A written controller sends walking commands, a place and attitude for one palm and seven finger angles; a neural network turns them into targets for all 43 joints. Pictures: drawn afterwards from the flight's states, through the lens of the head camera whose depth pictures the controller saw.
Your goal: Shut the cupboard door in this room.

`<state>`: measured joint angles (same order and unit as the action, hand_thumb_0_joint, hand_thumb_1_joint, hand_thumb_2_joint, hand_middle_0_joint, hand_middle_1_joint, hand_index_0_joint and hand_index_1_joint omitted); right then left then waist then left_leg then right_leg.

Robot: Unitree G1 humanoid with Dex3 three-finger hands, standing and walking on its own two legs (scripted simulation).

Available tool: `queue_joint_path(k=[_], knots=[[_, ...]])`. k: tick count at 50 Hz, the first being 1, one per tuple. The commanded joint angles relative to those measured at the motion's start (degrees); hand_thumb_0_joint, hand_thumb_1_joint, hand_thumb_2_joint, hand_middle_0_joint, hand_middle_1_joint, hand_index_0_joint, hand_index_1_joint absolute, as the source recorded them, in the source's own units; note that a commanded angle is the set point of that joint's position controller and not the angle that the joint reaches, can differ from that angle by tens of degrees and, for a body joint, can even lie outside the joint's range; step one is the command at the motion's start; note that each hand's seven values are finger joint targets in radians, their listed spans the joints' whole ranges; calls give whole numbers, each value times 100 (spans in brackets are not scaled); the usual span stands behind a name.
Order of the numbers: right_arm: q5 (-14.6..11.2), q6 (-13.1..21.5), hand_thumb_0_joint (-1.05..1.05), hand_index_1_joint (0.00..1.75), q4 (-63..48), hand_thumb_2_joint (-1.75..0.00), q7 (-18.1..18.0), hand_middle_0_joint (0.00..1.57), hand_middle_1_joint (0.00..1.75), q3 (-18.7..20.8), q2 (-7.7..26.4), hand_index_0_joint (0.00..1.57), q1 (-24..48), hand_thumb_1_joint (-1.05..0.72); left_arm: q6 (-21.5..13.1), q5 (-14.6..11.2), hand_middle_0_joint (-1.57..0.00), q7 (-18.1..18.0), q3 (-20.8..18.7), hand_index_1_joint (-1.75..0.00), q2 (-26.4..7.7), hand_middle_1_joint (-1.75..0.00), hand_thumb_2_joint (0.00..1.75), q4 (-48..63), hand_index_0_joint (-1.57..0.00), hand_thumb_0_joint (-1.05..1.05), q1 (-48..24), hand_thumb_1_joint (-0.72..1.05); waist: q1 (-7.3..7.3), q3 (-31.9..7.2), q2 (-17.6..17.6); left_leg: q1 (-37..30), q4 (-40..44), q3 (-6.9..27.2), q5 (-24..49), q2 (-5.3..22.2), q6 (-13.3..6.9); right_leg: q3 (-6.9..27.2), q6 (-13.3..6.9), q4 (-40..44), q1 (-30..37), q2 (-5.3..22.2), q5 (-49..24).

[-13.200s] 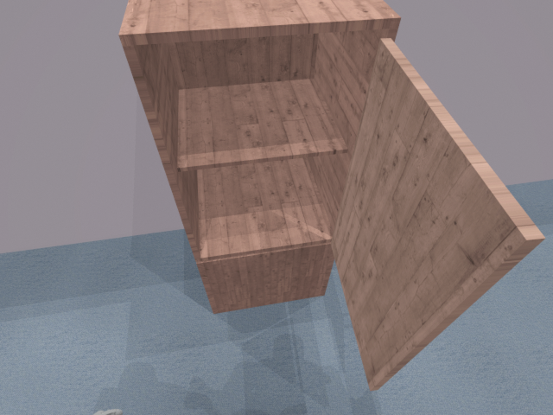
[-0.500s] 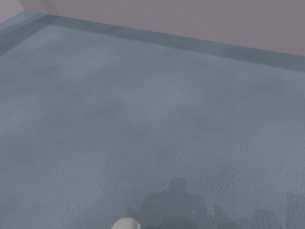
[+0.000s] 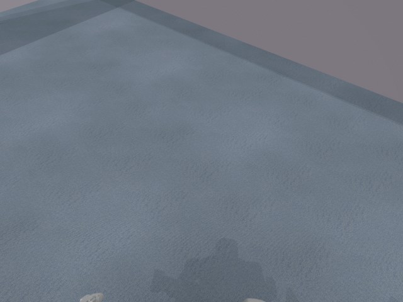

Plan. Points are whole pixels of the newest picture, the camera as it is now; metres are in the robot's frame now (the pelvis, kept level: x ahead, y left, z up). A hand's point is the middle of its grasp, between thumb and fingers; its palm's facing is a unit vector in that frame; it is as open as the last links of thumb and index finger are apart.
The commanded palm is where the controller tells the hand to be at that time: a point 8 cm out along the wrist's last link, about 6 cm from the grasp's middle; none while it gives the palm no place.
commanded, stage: turn or walk to find it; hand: left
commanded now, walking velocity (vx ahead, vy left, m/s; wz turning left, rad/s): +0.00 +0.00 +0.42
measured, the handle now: out of the picture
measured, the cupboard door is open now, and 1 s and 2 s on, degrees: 67 67 67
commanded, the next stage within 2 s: none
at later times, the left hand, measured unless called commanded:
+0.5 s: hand out of the picture -0.01 +0.17 -0.17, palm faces +0.26 -0.93 -0.25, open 7.4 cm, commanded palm none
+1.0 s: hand out of the picture +0.01 +0.20 -0.15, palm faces +0.42 -0.87 -0.27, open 7.4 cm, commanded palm none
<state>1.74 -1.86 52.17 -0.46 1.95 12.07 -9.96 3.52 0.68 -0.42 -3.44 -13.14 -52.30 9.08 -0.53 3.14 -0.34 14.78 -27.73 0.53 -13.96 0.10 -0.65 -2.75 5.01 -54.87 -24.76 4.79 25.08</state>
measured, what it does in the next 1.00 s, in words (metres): steps on the spot, turning left: right foot, then left foot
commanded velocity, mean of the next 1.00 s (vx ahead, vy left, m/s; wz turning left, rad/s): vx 0.00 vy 0.00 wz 0.42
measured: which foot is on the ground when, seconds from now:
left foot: down 0.00-0.12, up 0.14-0.54, down 0.56-1.00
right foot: up 0.00-0.10, down 0.12-0.56, up 0.58-1.00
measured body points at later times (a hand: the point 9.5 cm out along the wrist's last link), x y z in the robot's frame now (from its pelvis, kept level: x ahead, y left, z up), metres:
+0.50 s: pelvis -0.01 -0.03 +0.00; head +0.04 -0.03 +0.44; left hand -0.03 +0.22 -0.15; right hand +0.11 -0.27 -0.16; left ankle -0.06 +0.10 -0.71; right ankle -0.01 -0.14 -0.74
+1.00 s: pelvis -0.01 -0.04 +0.00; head +0.03 -0.03 +0.44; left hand -0.01 +0.24 -0.13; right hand +0.14 -0.23 -0.16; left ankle -0.06 +0.08 -0.74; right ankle +0.02 -0.15 -0.72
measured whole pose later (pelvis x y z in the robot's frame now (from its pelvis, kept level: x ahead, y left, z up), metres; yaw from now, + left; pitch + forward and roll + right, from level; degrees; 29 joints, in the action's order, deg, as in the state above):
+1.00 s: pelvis -0.01 -0.04 +0.00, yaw +25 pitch +2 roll +0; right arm 1.7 -2.5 52.7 -0.1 2.6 11.8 -12.0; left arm 2.6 0.3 -0.4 -3.0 -12.2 -50.7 7.3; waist -1.8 3.4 -2.0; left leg 16.7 -29.7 3.7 -14.6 -0.9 0.3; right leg -3.4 4.8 -38.9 -18.5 2.6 20.3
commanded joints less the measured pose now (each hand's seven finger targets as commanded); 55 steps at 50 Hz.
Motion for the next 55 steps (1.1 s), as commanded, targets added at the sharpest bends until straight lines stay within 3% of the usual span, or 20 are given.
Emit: queue_joint_path(k=[1, 4, 6, 7, 10, 12, 22, 26, 27, 28, 29, 30, 35, 45, 49, 50, 51, 52, 53, 55], knots=[[13, 43, 0, 30, -366, -90, -23, 20, 30, 318, 1209, 20, -176, -90, -189, -14, -20, -24, -57, -30, -340, -30, 90, 467, -20, 0, 99, 90, -71, -497, -1138, -230, 570, 1406, 2237, 1315, -829, -111, -21, 1170, 444, -203, -5], [-50, 27, 0, 30, -437, -90, 5, 20, 30, 339, 1042, 20, -60, -90, -311, -13, -20, -50, -129, -30, -506, -30, 90, 338, -20, 0, 705, 90, 251, -737, -590, 434, -142, 1245, 1509, 829, -373, -94, -66, 3110, 1826, -152, -1431], [-94, 26, 0, 30, -696, -90, 38, 20, 30, 248, 413, 20, 2, -90, -403, 116, -20, -126, -316, -30, -1452, -30, 90, 364, -20, 0, 899, 90, 397, -640, 1955, 2068, -2419, 83, -1997, -308, 304, 2197, -1042, 3817, 2445, 2260, -2634], [-62, -37, 0, 30, -697, -90, 27, 20, 30, 306, 663, 20, 50, -90, -380, 73, -20, -145, -267, -30, -1380, -30, 90, 437, -20, 0, 845, 90, 386, -630, 1378, 1825, -3405, 437, -2127, -55, 255, 1990, -1418, 3807, 1698, 2420, -2680], [-24, -147, 0, 30, -330, -90, 101, 20, 30, 351, 642, 20, -248, -90, -381, 37, -20, -156, -162, -30, -809, -30, 90, 627, -20, 0, -86, 90, -91, -105, 930, 1884, -4416, 381, -1094, 202, 337, 856, -1099, 3753, 1202, 1562, -2328], [-28, -146, 0, 30, -209, -90, 135, 20, 30, 316, 576, 20, -402, -90, -432, 48, -20, -123, -105, -30, -678, -30, 90, 615, -20, 0, -29, 90, -114, -171, 1031, 1823, -4316, 157, -754, 194, 451, 212, -991, 3583, 1438, 1269, -3007], [-113, -58, 0, 30, -370, -90, 133, 20, 30, 158, 374, 20, 306, -90, -371, 125, -20, -125, -235, -30, -1066, -30, 90, 224, -20, 0, 803, 90, 362, -503, 1256, 1006, -1805, -525, -1254, 192, 445, -65, -1262, 3067, 2198, 1613, -4358], [-106, 23, 0, 30, -276, -90, 117, 20, 30, 180, 510, 20, -222, -90, -325, 60, -20, -108, -251, -30, -1084, -30, 90, 174, -20, 0, 562, 90, 24, -772, 918, -197, -76, -674, 5, 140, 319, -476, -833, 2353, 1766, 1487, -3741], [-90, 87, 0, 30, -234, -90, 117, 20, 30, 247, 819, 20, -481, -90, -299, 3, -20, -95, -234, -30, -956, -30, 90, 235, -20, 0, 554, 90, -148, -995, 171, -1061, 526, -225, 985, 483, 169, -688, -549, 1568, 1134, 1251, -3037], [-48, 138, 0, 30, -257, -90, 76, 20, 30, 400, 1430, 20, -737, -90, -272, -37, -20, -61, -168, -30, -574, -30, 90, 415, -20, 0, 606, 90, -257, -1137, -1604, -1945, 631, 1663, 3178, 1919, -493, -909, -75, 352, -397, 416, -255], [-98, 72, 0, 30, -148, -90, 25, 20, 30, 434, 1664, 20, -962, -90, -222, 9, -20, -84, -57, -30, -455, -30, 90, 548, -20, 0, 294, 90, -376, -1063, -1746, -1735, 662, 1899, 4383, 2491, -1076, -421, -13, -467, -715, 198, 1412], [-80, 54, 0, 30, -146, -90, -20, 20, 30, 393, 1508, 20, -851, -90, -179, 16, -20, -90, -68, -30, -543, -30, 90, 527, -20, 0, 89, 90, -349, -783, -1110, -1402, 645, 1525, 3994, 2425, -1150, -108, -65, -897, -706, 320, 1083], [-68, 128, 0, 30, -308, -90, -86, 20, 30, 234, 1080, 20, -122, -90, -155, 33, -20, -6, -124, -30, -545, -30, 90, 213, -20, 0, 254, 90, -9, -451, -791, -822, 723, 812, 3114, 1412, -752, 102, 10, -1218, -651, 200, -190], [-3, 53, 0, 30, -320, -90, -25, 20, 30, 336, 1162, 20, -320, -90, -172, 5, -20, -23, -61, -30, -365, -30, 90, 534, -20, 0, -151, 90, -157, -433, -997, -501, 666, 1427, 2257, 1326, -881, -49, 30, 770, 68, -142, 67], [-42, 37, 0, 30, -385, -90, -10, 20, 30, 366, 1111, 20, -151, -90, -296, -39, -20, -49, -96, -30, -418, -30, 90, 411, -20, 0, 466, 90, 158, -807, -860, -40, 15, 1458, 2294, 995, -555, -168, -39, 2742, 1426, -304, -1228], [-90, 46, 0, 30, -401, -90, 16, 20, 30, 356, 908, 20, -198, -90, -370, -2, -20, -71, -141, -30, -670, -30, 90, 357, -20, 0, 696, 90, 243, -922, -302, 470, -421, 1258, 1432, 654, -247, 180, -111, 3416, 2180, 64, -1789], [-128, 57, 0, 30, -516, -90, 48, 20, 30, 274, 456, 20, -292, -90, -434, 91, -20, -128, -250, -30, -1201, -30, 90, 319, -20, 0, 876, 90, 319, -1049, 1298, 1631, -1578, 406, -637, -110, 182, 1510, -567, 3684, 3009, 1543, -2603], [-90, 16, 0, 30, -637, -90, 17, 20, 30, 291, 538, 20, -111, -90, -411, 78, -20, -145, -278, -30, -1450, -30, 90, 376, -20, 0, 892, 90, 370, -862, 1708, 1821, -2820, 272, -2220, -218, 285, 2126, -1251, 3683, 2276, 2455, -3399], [-57, -44, 0, 30, -583, -90, 20, 20, 30, 318, 620, 20, -96, -90, -399, 57, -20, -159, -223, -30, -1206, -30, 90, 441, -20, 0, 697, 90, 271, -646, 1013, 1739, -3584, 540, -2009, -69, 257, 1739, -1462, 3680, 1758, 2253, -3238], [-33, -132, 0, 30, -337, -90, 55, 20, 30, 349, 615, 20, -286, -90, -403, 24, -20, -180, -198, -30, -874, -30, 90, 543, -20, 0, 121, 90, -24, -312, 1040, 1907, -4294, 488, -1394, 128, 330, 1137, -1214, 3674, 1511, 1745, -3020]])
